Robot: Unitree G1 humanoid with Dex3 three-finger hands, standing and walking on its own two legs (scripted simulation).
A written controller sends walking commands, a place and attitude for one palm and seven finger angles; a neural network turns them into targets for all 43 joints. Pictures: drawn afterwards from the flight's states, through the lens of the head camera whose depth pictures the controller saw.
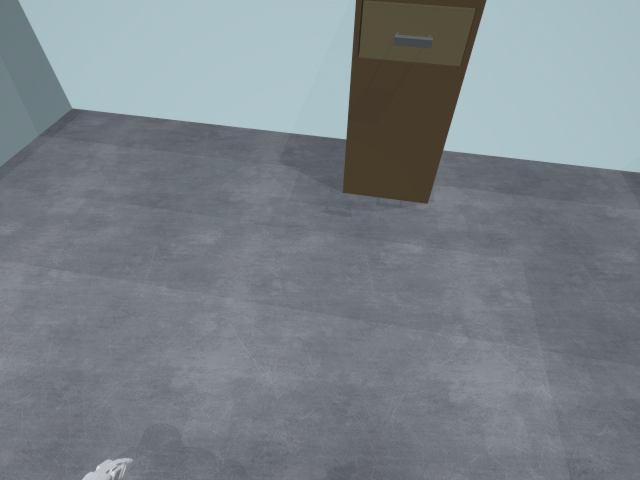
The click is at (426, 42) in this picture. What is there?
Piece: drawer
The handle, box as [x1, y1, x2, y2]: [394, 32, 432, 48]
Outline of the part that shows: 395,34 395,45 430,48 432,37 430,35 428,35 427,37 399,35 398,32 396,32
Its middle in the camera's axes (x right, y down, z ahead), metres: +0.31 -0.68 +1.31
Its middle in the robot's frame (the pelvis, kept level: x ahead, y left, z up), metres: +1.45 -0.25 -0.02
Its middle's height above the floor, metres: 0.75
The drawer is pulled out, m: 0.00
